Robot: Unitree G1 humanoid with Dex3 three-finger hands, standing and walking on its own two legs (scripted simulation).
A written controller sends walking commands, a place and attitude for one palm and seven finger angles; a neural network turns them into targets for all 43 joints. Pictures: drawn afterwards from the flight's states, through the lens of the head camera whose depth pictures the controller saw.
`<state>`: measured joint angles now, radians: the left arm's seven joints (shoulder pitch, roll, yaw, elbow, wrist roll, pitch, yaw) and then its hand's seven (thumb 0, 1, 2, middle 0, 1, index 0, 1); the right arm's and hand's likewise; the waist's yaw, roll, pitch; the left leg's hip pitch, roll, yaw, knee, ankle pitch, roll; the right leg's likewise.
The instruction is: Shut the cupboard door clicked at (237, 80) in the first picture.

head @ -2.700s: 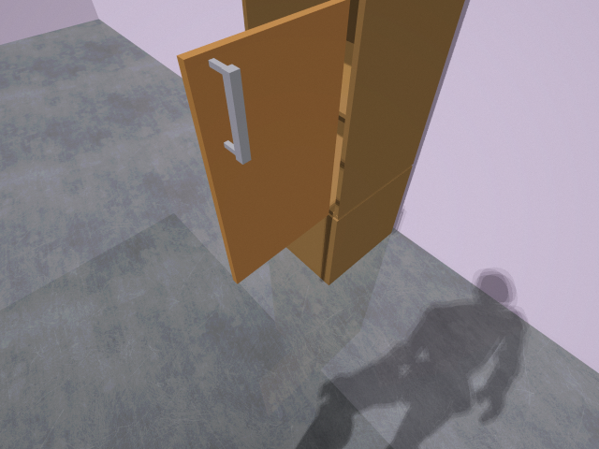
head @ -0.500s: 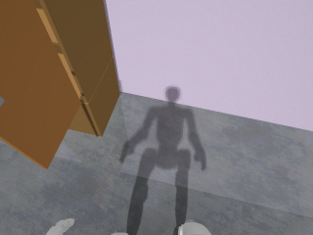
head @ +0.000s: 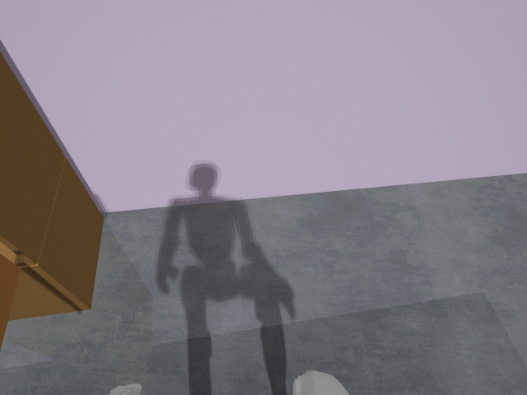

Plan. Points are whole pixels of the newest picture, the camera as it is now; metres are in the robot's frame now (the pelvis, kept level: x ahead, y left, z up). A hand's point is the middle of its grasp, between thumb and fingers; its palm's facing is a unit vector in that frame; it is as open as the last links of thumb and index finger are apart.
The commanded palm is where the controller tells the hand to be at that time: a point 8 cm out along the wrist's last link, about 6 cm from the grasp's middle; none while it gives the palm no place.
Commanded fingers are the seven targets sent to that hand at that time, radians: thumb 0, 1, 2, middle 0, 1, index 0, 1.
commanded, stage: walk to a spot facing it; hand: left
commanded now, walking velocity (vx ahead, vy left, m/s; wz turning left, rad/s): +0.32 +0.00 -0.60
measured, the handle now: out of the picture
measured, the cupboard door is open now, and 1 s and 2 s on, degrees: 92 92 92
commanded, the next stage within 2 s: turn to face it in 0.94 s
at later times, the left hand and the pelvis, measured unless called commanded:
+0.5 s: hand (222, 293) +0.31 +0.08 -0.16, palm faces -0.23 -0.95 -0.23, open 7.1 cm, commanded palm none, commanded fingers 0.00 0.90 0.90 -0.20 -0.30 -0.20 -0.30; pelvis +0.20 -0.09 +0.00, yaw -15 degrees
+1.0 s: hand (260, 192) +0.58 +0.02 -0.17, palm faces -0.37 -0.91 -0.17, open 7.3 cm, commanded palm none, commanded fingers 0.00 0.90 0.90 -0.20 -0.30 -0.20 -0.30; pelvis +0.45 -0.13 +0.00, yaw -25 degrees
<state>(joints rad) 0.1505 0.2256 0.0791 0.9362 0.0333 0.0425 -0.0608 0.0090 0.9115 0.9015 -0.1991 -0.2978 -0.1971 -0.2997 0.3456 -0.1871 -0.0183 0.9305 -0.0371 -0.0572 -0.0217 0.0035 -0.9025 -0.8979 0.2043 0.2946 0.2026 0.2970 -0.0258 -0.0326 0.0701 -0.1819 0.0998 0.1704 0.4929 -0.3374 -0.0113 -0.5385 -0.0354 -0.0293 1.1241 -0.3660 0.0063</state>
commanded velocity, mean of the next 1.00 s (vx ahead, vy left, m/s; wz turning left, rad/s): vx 0.33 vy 0.00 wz -0.39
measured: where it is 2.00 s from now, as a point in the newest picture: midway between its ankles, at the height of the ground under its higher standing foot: (324, 276)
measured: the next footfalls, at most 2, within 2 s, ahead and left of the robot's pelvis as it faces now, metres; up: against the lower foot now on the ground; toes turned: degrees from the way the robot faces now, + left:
right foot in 0.26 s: +0.21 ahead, -0.15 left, +0.00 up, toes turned -17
left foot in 0.74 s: +0.49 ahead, -0.01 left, +0.00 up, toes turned -12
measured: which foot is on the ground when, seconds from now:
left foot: down 0.00-0.24, up 0.26-0.72, down 0.74-1.00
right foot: up 0.00-0.24, down 0.26-0.74, up 0.76-1.00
